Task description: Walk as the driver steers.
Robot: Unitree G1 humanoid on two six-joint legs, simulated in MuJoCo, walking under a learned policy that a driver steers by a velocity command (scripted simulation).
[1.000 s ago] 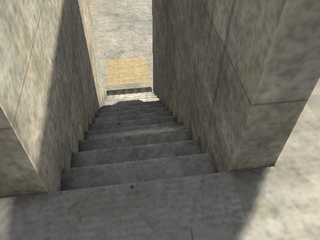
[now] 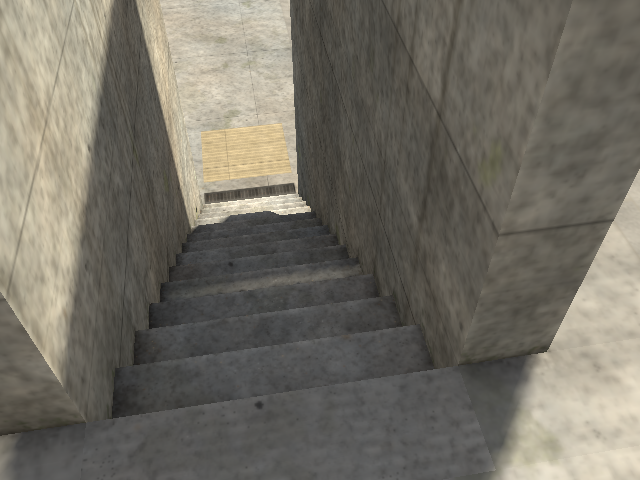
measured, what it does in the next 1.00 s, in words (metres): walks ahead: left foot, then right foot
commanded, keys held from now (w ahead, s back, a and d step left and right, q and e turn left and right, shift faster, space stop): w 0.34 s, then no key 0.36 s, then w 0.30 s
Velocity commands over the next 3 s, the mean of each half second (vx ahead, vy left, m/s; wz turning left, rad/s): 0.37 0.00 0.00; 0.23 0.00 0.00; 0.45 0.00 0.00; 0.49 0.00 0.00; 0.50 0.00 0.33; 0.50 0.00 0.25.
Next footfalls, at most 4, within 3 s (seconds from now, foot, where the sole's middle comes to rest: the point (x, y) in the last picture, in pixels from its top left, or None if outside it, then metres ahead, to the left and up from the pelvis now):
0.44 left None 0.39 0.12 -0.78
0.78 right None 0.40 -0.10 -0.78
1.24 left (253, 461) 0.57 0.16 -0.78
1.86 right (343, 372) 0.88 -0.05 -0.97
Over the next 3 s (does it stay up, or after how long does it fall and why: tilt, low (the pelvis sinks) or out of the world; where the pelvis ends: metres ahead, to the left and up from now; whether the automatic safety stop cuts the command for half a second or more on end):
stays up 1.32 0.15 -0.60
